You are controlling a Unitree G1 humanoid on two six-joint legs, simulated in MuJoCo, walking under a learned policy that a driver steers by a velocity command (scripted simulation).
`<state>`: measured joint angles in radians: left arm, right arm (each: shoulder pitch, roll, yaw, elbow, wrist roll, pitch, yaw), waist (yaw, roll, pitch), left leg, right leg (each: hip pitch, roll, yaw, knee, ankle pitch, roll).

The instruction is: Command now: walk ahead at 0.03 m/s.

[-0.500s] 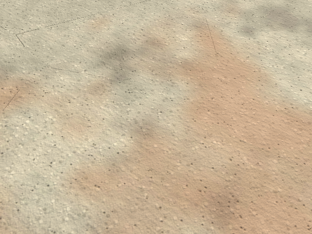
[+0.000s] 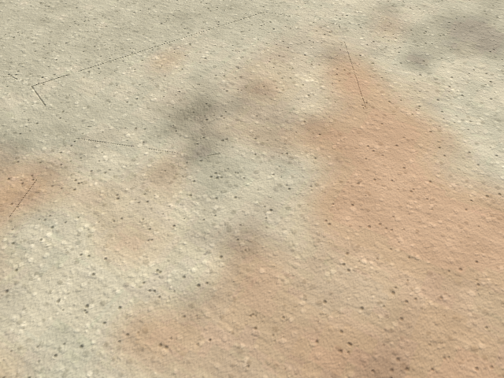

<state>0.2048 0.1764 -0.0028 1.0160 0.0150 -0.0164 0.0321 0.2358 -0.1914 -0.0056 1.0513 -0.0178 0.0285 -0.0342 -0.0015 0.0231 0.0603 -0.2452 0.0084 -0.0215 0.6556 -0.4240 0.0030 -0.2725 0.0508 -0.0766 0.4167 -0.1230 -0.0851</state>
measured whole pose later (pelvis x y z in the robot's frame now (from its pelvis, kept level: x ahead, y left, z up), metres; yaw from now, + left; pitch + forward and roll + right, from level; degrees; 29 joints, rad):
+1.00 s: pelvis +0.16 -0.02 +0.00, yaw +0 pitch +0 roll +0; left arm 0.38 0.17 0.05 1.07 0.02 -0.08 0.00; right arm 0.32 -0.20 -0.05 1.07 -0.04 -0.06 0.02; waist 0.00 0.03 0.01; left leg -0.40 0.03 0.02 1.08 -0.29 0.08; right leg -0.14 0.05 -0.09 0.40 -0.26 -0.08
